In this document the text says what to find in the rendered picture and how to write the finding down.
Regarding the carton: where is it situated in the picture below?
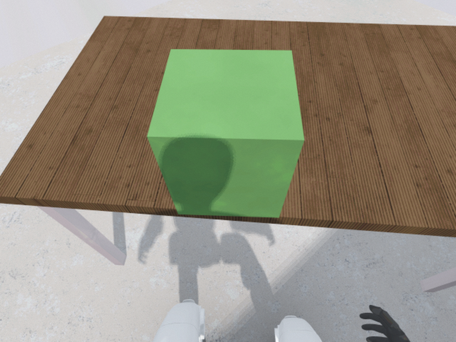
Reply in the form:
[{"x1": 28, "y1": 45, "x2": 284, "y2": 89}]
[{"x1": 147, "y1": 49, "x2": 304, "y2": 218}]

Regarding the right robot hand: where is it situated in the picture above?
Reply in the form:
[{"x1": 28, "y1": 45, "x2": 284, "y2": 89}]
[{"x1": 360, "y1": 305, "x2": 410, "y2": 342}]

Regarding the robot right thigh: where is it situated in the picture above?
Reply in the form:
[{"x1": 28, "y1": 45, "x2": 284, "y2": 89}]
[{"x1": 274, "y1": 318, "x2": 322, "y2": 342}]

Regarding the robot left thigh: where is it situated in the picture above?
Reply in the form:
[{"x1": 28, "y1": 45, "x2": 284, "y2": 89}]
[{"x1": 153, "y1": 302, "x2": 205, "y2": 342}]

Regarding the robot thigh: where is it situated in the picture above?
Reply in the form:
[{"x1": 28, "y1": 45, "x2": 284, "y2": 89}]
[
  {"x1": 274, "y1": 318, "x2": 322, "y2": 342},
  {"x1": 153, "y1": 302, "x2": 205, "y2": 342}
]

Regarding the table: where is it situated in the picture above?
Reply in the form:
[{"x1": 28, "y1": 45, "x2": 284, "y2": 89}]
[{"x1": 0, "y1": 16, "x2": 456, "y2": 292}]

